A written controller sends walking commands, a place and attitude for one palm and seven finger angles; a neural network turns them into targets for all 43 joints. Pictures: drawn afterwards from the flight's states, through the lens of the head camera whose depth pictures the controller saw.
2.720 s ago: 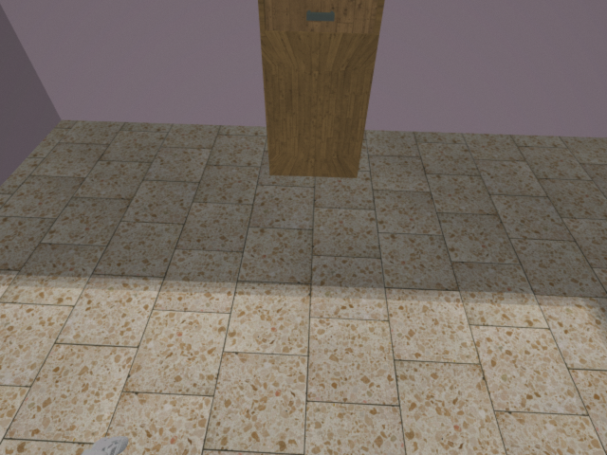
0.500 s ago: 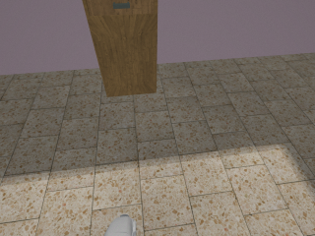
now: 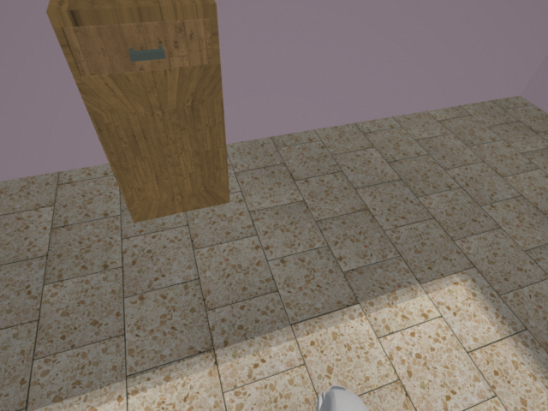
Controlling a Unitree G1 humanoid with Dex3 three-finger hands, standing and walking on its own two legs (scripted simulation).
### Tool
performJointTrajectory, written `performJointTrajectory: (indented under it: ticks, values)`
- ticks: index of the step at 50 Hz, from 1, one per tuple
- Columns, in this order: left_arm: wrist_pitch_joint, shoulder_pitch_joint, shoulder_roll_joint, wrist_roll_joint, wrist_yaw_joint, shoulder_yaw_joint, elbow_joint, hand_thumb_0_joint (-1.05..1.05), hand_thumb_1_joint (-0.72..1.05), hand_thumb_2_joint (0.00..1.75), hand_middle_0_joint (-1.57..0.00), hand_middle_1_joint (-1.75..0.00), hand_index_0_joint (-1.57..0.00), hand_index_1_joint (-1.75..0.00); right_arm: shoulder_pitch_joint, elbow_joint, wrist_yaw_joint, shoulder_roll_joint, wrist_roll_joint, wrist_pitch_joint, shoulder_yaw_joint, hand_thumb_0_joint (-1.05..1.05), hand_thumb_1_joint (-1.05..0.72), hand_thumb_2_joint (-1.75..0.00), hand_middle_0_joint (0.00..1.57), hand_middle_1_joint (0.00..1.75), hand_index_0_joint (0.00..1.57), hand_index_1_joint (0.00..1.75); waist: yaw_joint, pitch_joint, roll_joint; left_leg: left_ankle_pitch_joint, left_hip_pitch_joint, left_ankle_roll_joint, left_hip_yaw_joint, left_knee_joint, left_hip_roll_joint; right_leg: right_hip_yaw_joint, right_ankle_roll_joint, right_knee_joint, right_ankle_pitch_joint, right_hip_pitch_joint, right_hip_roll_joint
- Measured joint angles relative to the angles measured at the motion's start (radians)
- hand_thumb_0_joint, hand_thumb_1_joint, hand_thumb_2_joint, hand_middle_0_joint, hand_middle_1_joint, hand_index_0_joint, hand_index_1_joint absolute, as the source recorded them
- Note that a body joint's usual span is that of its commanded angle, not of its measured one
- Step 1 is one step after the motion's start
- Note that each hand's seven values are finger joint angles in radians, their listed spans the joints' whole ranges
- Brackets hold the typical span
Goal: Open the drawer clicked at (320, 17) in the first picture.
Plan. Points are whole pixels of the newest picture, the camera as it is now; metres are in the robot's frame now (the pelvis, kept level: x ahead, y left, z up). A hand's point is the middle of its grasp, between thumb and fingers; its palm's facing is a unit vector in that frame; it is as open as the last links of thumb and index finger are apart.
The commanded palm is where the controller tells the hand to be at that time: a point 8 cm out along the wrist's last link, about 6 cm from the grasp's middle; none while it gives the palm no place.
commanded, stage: walk to a spot facing it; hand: left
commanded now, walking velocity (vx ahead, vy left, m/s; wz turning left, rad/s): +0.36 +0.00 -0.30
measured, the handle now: (146, 52) +1.07 +0.44 +0.01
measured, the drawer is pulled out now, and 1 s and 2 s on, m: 0.00 0.00 0.00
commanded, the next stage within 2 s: turn to face it in 0.58 s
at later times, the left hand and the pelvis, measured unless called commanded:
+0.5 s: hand (207, 351) +0.26 +0.13 -0.17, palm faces -0.05 -0.98 -0.22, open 7.2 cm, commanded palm none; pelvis +0.21 -0.06 +0.00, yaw -5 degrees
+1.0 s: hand (212, 265) +0.44 +0.15 -0.17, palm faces +0.05 -0.98 -0.19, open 7.4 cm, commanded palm none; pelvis +0.36 -0.03 +0.00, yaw +2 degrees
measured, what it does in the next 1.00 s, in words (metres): walks ahead: right foot, then left foot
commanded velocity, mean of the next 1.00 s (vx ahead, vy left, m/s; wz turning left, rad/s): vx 0.22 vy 0.00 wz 0.15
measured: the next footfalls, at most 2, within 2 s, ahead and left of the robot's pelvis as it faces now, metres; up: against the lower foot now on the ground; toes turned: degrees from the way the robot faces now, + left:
right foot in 0.22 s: +0.24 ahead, -0.15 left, +0.00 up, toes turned -13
left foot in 0.66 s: +0.42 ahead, +0.08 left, +0.00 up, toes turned +7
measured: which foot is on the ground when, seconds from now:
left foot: down 0.00-0.22, up 0.24-0.64, down 0.66-1.00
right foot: up 0.00-0.20, down 0.22-0.68, up 0.70-1.00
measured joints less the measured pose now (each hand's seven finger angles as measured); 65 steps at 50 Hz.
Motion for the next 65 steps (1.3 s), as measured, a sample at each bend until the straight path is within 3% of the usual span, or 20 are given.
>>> performJointTrajectory:
  ticks: [5, 10, 12, 15, 17, 21, 24, 29, 33, 36, 39, 41, 47, 52, 54, 58, 61, 65]
  values:
    - [0.009, -0.045, -0.012, -0.003, -0.005, -0.011, 0.007, 0.0, 0.92, 0.89, -0.2, -0.3, -0.19, -0.3, 0.062, 0.022, 0.004, 0.022, -0.008, 0.002, 0.01, 0.0, -0.92, -0.9, 0.2, 0.3, 0.2, 0.3, -0.042, 0.025, 0.017, -0.059, 0.084, -0.035, 0.034, -0.019, 0.019, -0.045, -0.013, -0.211, -0.023, 0.059, 0.008]
    - [-0.016, -0.08, -0.025, -0.003, -0.006, -0.022, 0.0, 0.0, 0.91, 0.89, -0.2, -0.3, -0.19, -0.3, 0.122, 0.052, 0.007, 0.043, -0.01, 0.015, 0.019, 0.0, -0.91, -0.9, 0.2, 0.3, 0.2, 0.3, -0.067, 0.048, 0.043, -0.174, 0.126, -0.09, 0.06, 0.078, 0.076, -0.103, -0.061, -0.381, -0.081, 0.177, 0.068]
    - [-0.05, -0.085, -0.025, -0.002, -0.001, -0.02, -0.005, 0.0, 0.91, 0.89, -0.2, -0.3, -0.19, -0.3, 0.13, 0.07, 0.014, 0.057, 0.0, 0.029, 0.023, 0.01, -0.91, -0.9, 0.2, 0.3, 0.2, 0.3, -0.054, 0.057, 0.043, -0.216, 0.048, -0.088, 0.026, 0.327, 0.119, -0.112, -0.083, -0.372, -0.022, 0.199, 0.085]
    - [-0.073, -0.067, -0.032, -0.017, 0.012, -0.022, 0.004, 0.0, 0.91, 0.89, -0.2, -0.3, -0.19, -0.3, 0.086, 0.074, 0.018, 0.059, 0.011, 0.05, 0.02, 0.01, -0.91, -0.9, 0.2, 0.3, 0.2, 0.3, -0.041, 0.069, 0.046, -0.203, -0.156, -0.064, -0.123, 0.782, 0.112, -0.121, -0.092, -0.344, -0.1, 0.252, 0.104]
    - [-0.077, -0.036, -0.035, -0.029, 0.03, -0.01, 0.013, -0.01, 0.93, 0.89, -0.2, -0.3, -0.2, -0.3, 0.044, 0.055, 0.016, 0.051, 0.007, 0.057, 0.013, 0.01, -0.91, -0.9, 0.2, 0.3, 0.2, 0.3, -0.031, 0.055, 0.052, -0.141, -0.269, -0.06, -0.162, 0.884, 0.117, -0.125, -0.083, -0.397, -0.105, 0.309, 0.118]
    - [-0.077, 0.025, -0.008, -0.017, 0.045, -0.007, 0.044, -0.03, 0.95, 0.89, -0.2, -0.3, -0.2, -0.3, -0.056, -0.013, 0.017, 0.027, -0.003, 0.062, -0.002, 0.01, -0.91, -0.9, 0.2, 0.3, 0.2, 0.3, -0.023, 0.019, 0.063, -0.057, -0.418, -0.07, -0.18, 0.787, 0.145, -0.126, -0.083, -0.502, -0.094, 0.399, 0.138]
    - [-0.069, 0.07, -0.003, -0.014, 0.04, -0.015, 0.074, -0.02, 0.95, 0.89, -0.2, -0.3, -0.2, -0.3, -0.116, -0.051, 0.016, 0.002, -0.008, 0.065, -0.013, 0.02, -0.93, -0.9, 0.2, 0.3, 0.2, 0.3, -0.018, -0.003, 0.066, 0.005, -0.455, -0.081, -0.176, 0.633, 0.157, -0.126, -0.073, -0.55, -0.103, 0.451, 0.142]
    - [-0.068, 0.134, -0.005, -0.011, 0.03, -0.023, 0.104, -0.01, 0.93, 0.89, -0.2, -0.3, -0.2, -0.3, -0.17, -0.082, 0.036, -0.032, -0.005, 0.056, -0.017, 0.02, -0.94, -0.9, 0.2, 0.3, 0.19, 0.3, 0.018, -0.013, 0.05, 0.045, -0.41, -0.079, -0.164, 0.392, 0.145, -0.129, -0.044, -0.566, -0.158, 0.525, 0.136]
    - [-0.062, 0.189, -0.011, -0.014, 0.026, -0.028, 0.123, 0.0, 0.92, 0.89, -0.2, -0.3, -0.2, -0.3, -0.195, -0.094, 0.039, -0.04, -0.007, 0.038, -0.008, 0.01, -0.93, -0.9, 0.19, 0.3, 0.19, 0.3, 0.045, -0.005, 0.028, 0.081, -0.304, -0.057, -0.127, 0.233, 0.111, -0.125, -0.006, -0.491, -0.251, 0.557, 0.11]
    - [-0.039, 0.2, -0.013, -0.02, 0.024, -0.032, 0.145, 0.0, 0.92, 0.89, -0.2, -0.3, -0.19, -0.3, -0.214, -0.104, 0.029, -0.022, -0.012, 0.014, 0.004, 0.01, -0.92, -0.9, 0.2, 0.3, 0.19, 0.3, 0.048, 0.018, -0.002, 0.036, -0.277, -0.019, -0.087, 0.287, 0.095, -0.067, -0.016, -0.153, -0.364, 0.437, 0.077]
    - [-0.023, 0.17, -0.013, -0.015, 0.025, -0.032, 0.15, 0.0, 0.91, 0.89, -0.2, -0.3, -0.19, -0.3, -0.19, -0.101, 0.014, 0.004, -0.006, 0.009, 0.019, 0.0, -0.91, -0.9, 0.2, 0.3, 0.2, 0.3, 0.027, 0.025, 0.001, 0.014, -0.22, -0.019, -0.081, 0.235, 0.08, -0.054, -0.01, 0.096, -0.353, 0.299, 0.067]
    - [-0.021, 0.13, -0.011, -0.016, 0.026, -0.031, 0.13, 0.01, 0.91, 0.89, -0.2, -0.3, -0.19, -0.3, -0.166, -0.087, -0.007, 0.013, 0.003, 0.01, 0.011, 0.0, -0.94, -0.9, 0.2, 0.3, 0.2, 0.3, 0.017, 0.033, 0.006, 0.035, -0.188, -0.015, -0.091, 0.177, 0.06, -0.05, 0.007, 0.11, -0.309, 0.234, 0.05]
    - [-0.006, 0.01, -0.011, -0.02, 0.038, -0.019, 0.033, 0.0, 0.91, 0.89, -0.2, -0.3, -0.19, -0.3, -0.101, -0.04, 0.005, 0.01, 0.002, 0.057, 0.015, 0.0, -0.95, -0.9, 0.2, 0.3, 0.2, 0.3, 0.002, 0.043, 0.022, 0.061, -0.159, -0.014, -0.148, 0.103, 0.02, -0.026, 0.051, -0.044, -0.234, 0.152, 0.033]
    - [0.002, -0.049, -0.014, -0.025, 0.042, -0.013, -0.022, 0.0, 0.92, 0.89, -0.2, -0.3, -0.19, -0.3, -0.081, -0.036, 0.015, 0.014, -0.003, 0.096, 0.003, 0.0, -0.92, -0.9, 0.2, 0.3, 0.2, 0.3, -0.025, 0.042, 0.044, 0.031, -0.175, -0.038, -0.196, 0.143, 0.009, -0.031, 0.061, -0.234, -0.204, 0.208, 0.057]
    - [-0.006, -0.052, -0.013, -0.026, 0.043, -0.015, -0.04, 0.0, 0.91, 0.89, -0.2, -0.3, -0.19, -0.3, -0.077, -0.044, 0.017, 0.01, -0.001, 0.107, -0.005, 0.01, -0.92, -0.9, 0.2, 0.3, 0.2, 0.3, -0.029, 0.036, 0.051, 0.001, -0.194, -0.054, -0.211, 0.192, 0.005, -0.041, 0.06, -0.37, -0.13, 0.275, 0.066]
    - [-0.016, -0.058, -0.032, -0.016, 0.048, -0.029, -0.059, 0.0, 0.91, 0.89, -0.2, -0.3, -0.19, -0.3, -0.1, -0.07, 0.021, -0.021, 0.004, 0.133, -0.027, 0.01, -0.91, -0.9, 0.2, 0.3, 0.2, 0.3, -0.039, 0.04, 0.091, -0.196, -0.319, -0.075, -0.249, 0.53, 0.001, -0.098, -0.032, -0.374, -0.128, 0.302, 0.06]
    - [-0.008, -0.045, -0.042, -0.017, 0.053, -0.034, -0.067, 0.0, 0.91, 0.89, -0.2, -0.3, -0.2, -0.3, -0.123, -0.084, 0.028, -0.045, -0.001, 0.145, -0.037, 0.01, -0.91, -0.9, 0.2, 0.3, 0.2, 0.3, -0.033, 0.033, 0.092, -0.163, -0.393, -0.091, -0.234, 0.75, 0.015, -0.137, -0.039, -0.417, -0.127, 0.34, 0.044]
    - [-0.01, -0.02, -0.043, -0.015, 0.055, -0.039, -0.066, 0.0, 0.91, 0.89, -0.2, -0.3, -0.2, -0.3, -0.157, -0.103, 0.032, -0.068, -0.001, 0.148, -0.04, 0.01, -0.91, -0.9, 0.2, 0.3, 0.2, 0.3, -0.018, 0.031, 0.073, -0.121, -0.405, -0.11, -0.227, 0.777, 0.04, -0.177, -0.038, -0.466, -0.111, 0.375, 0.026]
